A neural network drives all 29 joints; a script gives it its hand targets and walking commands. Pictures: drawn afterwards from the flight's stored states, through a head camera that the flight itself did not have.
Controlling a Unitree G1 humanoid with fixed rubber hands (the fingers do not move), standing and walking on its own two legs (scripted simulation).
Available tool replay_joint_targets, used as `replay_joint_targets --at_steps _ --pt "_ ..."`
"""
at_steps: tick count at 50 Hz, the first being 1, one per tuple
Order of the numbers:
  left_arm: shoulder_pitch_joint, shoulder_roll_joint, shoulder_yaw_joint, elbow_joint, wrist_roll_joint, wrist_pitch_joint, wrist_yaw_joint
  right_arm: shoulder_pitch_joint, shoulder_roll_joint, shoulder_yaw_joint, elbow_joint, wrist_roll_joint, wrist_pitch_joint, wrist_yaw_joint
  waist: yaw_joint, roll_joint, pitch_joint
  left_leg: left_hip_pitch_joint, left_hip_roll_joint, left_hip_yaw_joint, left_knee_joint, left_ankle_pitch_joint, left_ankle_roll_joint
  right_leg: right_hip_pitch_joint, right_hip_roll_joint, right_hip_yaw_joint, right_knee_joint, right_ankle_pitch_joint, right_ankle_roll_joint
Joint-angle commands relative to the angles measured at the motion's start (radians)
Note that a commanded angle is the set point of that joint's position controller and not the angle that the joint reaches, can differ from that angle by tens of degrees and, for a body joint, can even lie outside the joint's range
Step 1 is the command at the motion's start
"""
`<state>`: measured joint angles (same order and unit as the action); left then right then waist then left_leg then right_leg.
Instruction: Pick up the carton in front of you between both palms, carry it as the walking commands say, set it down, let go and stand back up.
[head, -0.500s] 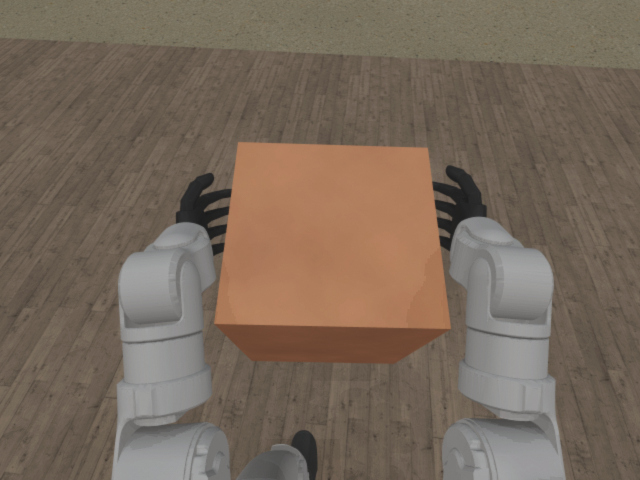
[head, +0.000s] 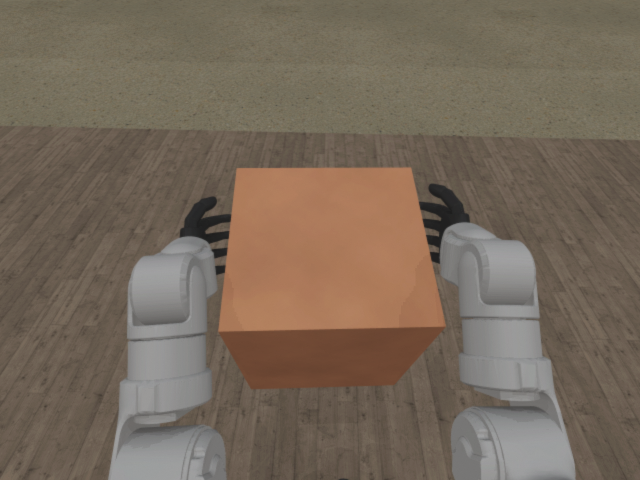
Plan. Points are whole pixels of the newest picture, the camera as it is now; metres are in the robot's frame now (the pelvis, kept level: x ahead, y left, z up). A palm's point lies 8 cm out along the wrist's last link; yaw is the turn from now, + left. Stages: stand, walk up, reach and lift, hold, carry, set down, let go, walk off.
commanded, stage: carry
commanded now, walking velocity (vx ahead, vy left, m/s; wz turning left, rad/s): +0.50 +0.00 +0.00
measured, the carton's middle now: (323, 288) +0.36 -0.02 +0.04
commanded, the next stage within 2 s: none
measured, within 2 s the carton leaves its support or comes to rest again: neither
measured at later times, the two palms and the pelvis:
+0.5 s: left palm (211, 128) +0.65 +0.15 +0.10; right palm (383, 120) +0.66 -0.15 +0.11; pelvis +0.30 +0.00 -0.02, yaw -2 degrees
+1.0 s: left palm (244, 61) +0.96 +0.11 +0.08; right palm (374, 57) +0.95 -0.18 +0.09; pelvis +0.61 -0.02 -0.05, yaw +0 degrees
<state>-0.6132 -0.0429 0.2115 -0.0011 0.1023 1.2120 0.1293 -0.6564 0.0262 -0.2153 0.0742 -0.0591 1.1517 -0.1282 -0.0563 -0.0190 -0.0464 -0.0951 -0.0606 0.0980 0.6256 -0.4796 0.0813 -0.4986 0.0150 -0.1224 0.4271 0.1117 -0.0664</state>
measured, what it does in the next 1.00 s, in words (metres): goes down: left foot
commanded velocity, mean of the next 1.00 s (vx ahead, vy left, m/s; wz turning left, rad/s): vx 0.50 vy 0.00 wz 0.00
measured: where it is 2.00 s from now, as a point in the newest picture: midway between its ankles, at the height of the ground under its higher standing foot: (307, 244)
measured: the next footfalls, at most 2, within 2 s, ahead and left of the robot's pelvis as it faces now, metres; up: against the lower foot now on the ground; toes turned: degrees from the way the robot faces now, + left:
left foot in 0.52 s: +0.47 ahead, +0.06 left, -0.02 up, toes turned +2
right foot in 1.02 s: +0.78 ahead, -0.09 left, -0.05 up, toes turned -5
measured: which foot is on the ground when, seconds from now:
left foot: down 0.00-0.02, up 0.04-0.50, down 0.52-1.00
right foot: down 0.00-0.50, up 0.52-1.00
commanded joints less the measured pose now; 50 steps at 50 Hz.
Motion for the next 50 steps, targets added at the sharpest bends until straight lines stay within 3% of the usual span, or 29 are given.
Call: replay_joint_targets --at_steps 1,2,3,4,5,6,9,14,17,21,23,24,25,26,27,28,29,30,31,32,34,40,46,48,49,50 --pt "-0.616 -0.945 -0.624 0.029 -0.394 -0.028 -0.232 -0.6 1.048 0.674 0.041 0.439 0.024 0.284 0.093 -0.049 -0.48 -0.189 0.095 -0.004 0.428 0.351 -0.018 0.63 -0.218 0.248 0.117 0.396 -0.02" --pt "-0.646 -0.915 -0.602 0.053 -0.383 -0.031 -0.235 -0.603 1.098 0.662 0.07 0.443 0.031 0.282 0.122 -0.282 -0.573 -0.532 -0.038 -0.065 0.735 -0.107 -0.075 0.901 -0.424 0.623 0.113 0.331 -0.249" --pt "-0.625 -0.972 -0.605 0.09 -0.411 -0.033 -0.246 -0.596 1.085 0.649 0.059 0.426 0.029 0.275 0.125 -0.231 -0.566 -0.639 -0.002 -0.127 0.815 -0.104 -0.04 0.871 -0.413 0.711 0.046 0.022 -0.282" --pt "-0.67 -1.021 -0.617 0.053 -0.439 -0.043 -0.258 -0.645 1.103 0.65 0.032 0.426 0.023 0.269 0.128 -0.16 -0.494 -0.671 0.033 -0.138 0.793 -0.051 -0.023 0.773 -0.349 0.639 0.013 -0.071 -0.241" --pt "-0.743 -1.064 -0.64 0.009 -0.474 -0.048 -0.267 -0.68 1.123 0.646 0.005 0.426 0.015 0.261 0.111 -0.051 -0.45 -0.656 0.059 -0.137 0.721 0.012 -0.022 0.679 -0.319 0.562 -0.01 -0.07 -0.2" --pt "-0.812 -1.102 -0.665 -0.037 -0.51 -0.054 -0.273 -0.695 1.13 0.643 -0.025 0.422 0.008 0.25 0.099 -0.023 -0.414 -0.637 0.08 -0.138 0.651 0.057 -0.028 0.596 -0.303 0.505 -0.03 -0.032 -0.182" --pt "-0.85 -1.128 -0.691 -0.11 -0.543 -0.066 -0.266 -0.676 1.13 0.641 -0.084 0.403 -0.005 0.22 0.085 -0.049 -0.431 -0.567 0.095 -0.104 0.517 0.1 -0.039 0.524 -0.269 0.396 -0.047 0.01 -0.156" --pt "-0.75 -1.099 -0.709 -0.136 -0.539 -0.063 -0.259 -0.588 1.109 0.68 -0.122 0.376 -0.011 0.191 0.124 -0.084 -0.443 -0.68 0.097 -0.055 0.34 0.247 -0.05 0.66 -0.239 0.29 0.017 0.327 -0.142" --pt "-0.737 -1.06 -0.721 -0.161 -0.534 -0.058 -0.257 -0.608 1.074 0.706 -0.171 0.379 -0.007 0.185 0.139 -0.09 -0.415 -0.671 0.072 -0.021 0.193 0.374 -0.045 0.682 -0.188 0.228 0.037 0.398 -0.118" --pt "-0.664 -1.007 -0.714 -0.11 -0.503 -0.042 -0.256 -0.575 1.02 0.702 -0.148 0.365 0.019 0.193 0.166 -0.1 -0.37 -0.566 0.01 0.048 -0.083 0.537 -0.027 0.704 -0.13 0.161 0.088 0.434 -0.095" --pt "-0.647 -0.994 -0.705 -0.067 -0.491 -0.036 -0.258 -0.562 0.999 0.683 -0.11 0.354 0.033 0.204 0.131 -0.121 -0.378 -0.373 -0.005 0.055 -0.187 0.597 0.004 0.646 -0.133 0.133 0.164 0.474 -0.059" --pt "-0.655 -0.995 -0.702 -0.046 -0.491 -0.033 -0.261 -0.553 0.991 0.671 -0.085 0.348 0.036 0.21 0.086 -0.111 -0.405 -0.226 -0.009 0.068 -0.239 0.635 0.012 0.6 -0.126 0.094 0.268 0.483 -0.03" --pt "-0.669 -0.997 -0.702 -0.027 -0.491 -0.031 -0.264 -0.543 0.982 0.655 -0.066 0.344 0.038 0.217 0.038 -0.069 -0.443 -0.045 0.032 0.049 -0.256 0.686 0.011 0.496 -0.107 0.056 0.412 0.349 -0.005" --pt "-0.678 -0.996 -0.696 -0.008 -0.486 -0.029 -0.266 -0.53 0.966 0.632 -0.045 0.342 0.042 0.226 0.019 0.032 -0.492 0.183 0.2 -0.137 -0.123 0.92 0.017 0.278 -0.075 0.05 0.59 -0.059 0.011" --pt "-0.702 -1.032 -0.689 0.025 -0.492 -0.019 -0.267 -0.544 0.941 0.608 -0.004 0.328 0.043 0.231 0.022 0.239 -0.573 0.485 0.448 -0.504 -0.037 1.101 0.196 -0.082 0.051 0.083 0.836 -0.669 0.051" --pt "-0.687 -1.022 -0.668 0.039 -0.479 -0.017 -0.264 -0.52 0.969 0.605 0.036 0.346 0.041 0.237 -0.021 0.282 -0.603 0.503 0.471 -0.66 -0.114 0.749 0.287 -0.227 0.061 0.139 0.999 -0.735 0.039" --pt "-0.724 -1.043 -0.671 0.026 -0.479 -0.021 -0.26 -0.536 1.019 0.613 0.03 0.37 0.034 0.249 -0.016 0.23 -0.529 0.425 0.402 -0.614 -0.163 0.564 0.25 -0.29 0.016 0.159 0.984 -0.676 0.014" --pt "-0.76 -1.061 -0.666 0.002 -0.481 -0.03 -0.253 -0.599 1.066 0.629 -0.008 0.403 0.028 0.261 -0.011 0.129 -0.471 0.328 0.369 -0.549 -0.192 0.532 0.207 -0.291 -0.012 0.156 0.916 -0.603 0.01" --pt "-0.775 -1.075 -0.659 -0.015 -0.473 -0.038 -0.243 -0.669 1.108 0.648 -0.049 0.439 0.023 0.27 0.007 0.07 -0.429 0.235 0.35 -0.484 -0.213 0.579 0.178 -0.262 -0.036 0.152 0.851 -0.555 0.016" --pt "-0.765 -1.087 -0.655 -0.03 -0.462 -0.042 -0.233 -0.705 1.131 0.671 -0.085 0.457 0.019 0.271 0.019 0.061 -0.427 0.171 0.338 -0.448 -0.233 0.566 0.159 -0.214 -0.048 0.148 0.8 -0.523 0.025" --pt "-0.741 -1.092 -0.653 -0.049 -0.445 -0.052 -0.214 -0.737 1.159 0.693 -0.121 0.49 0.013 0.271 0.026 0.081 -0.432 0.121 0.315 -0.382 -0.244 0.589 0.145 -0.177 -0.053 0.127 0.723 -0.502 0.038" --pt "-0.682 -1.045 -0.679 -0.104 -0.406 -0.067 -0.177 -0.677 1.113 0.711 -0.163 0.497 0.007 0.27 -0.011 0.122 -0.427 0.24 0.266 -0.255 -0.192 0.902 0.117 -0.285 -0.054 0.077 0.498 -0.31 0.057" --pt "-0.64 -0.969 -0.683 -0.086 -0.392 -0.036 -0.185 -0.581 1.034 0.693 -0.105 0.452 0.025 0.264 -0.046 0.132 -0.357 0.264 0.177 -0.139 -0.132 0.962 0.083 -0.158 0.016 -0.008 0.124 -0.043 0.027" --pt "-0.629 -0.952 -0.666 -0.049 -0.389 -0.024 -0.199 -0.564 1.026 0.683 -0.061 0.438 0.028 0.265 -0.023 0.152 -0.347 0.222 0.178 -0.118 -0.063 0.984 0.06 -0.008 0.03 -0.015 0.019 0.008 -0.005" --pt "-0.617 -0.945 -0.653 -0.023 -0.386 -0.021 -0.206 -0.566 1.029 0.681 -0.039 0.437 0.029 0.267 0.011 0.145 -0.368 0.191 0.174 -0.091 0.028 1.023 0.037 0.111 0.042 -0.035 -0.02 0.019 -0.018" --pt "-0.605 -0.94 -0.637 0.001 -0.381 -0.02 -0.212 -0.571 1.035 0.679 -0.015 0.438 0.03 0.27 0.059 0.114 -0.406 0.118 0.155 -0.042 0.166 0.956 0.009 0.281 0.027 -0.036 -0.056 0.066 -0.022"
